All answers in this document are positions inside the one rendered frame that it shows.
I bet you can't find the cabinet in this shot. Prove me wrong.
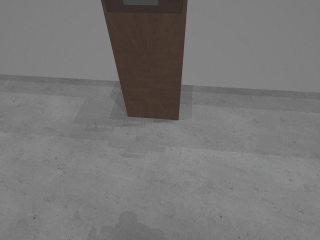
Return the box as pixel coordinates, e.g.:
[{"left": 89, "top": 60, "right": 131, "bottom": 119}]
[{"left": 101, "top": 0, "right": 188, "bottom": 121}]

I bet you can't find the drawer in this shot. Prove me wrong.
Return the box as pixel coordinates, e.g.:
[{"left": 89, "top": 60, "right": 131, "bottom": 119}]
[{"left": 105, "top": 0, "right": 183, "bottom": 14}]

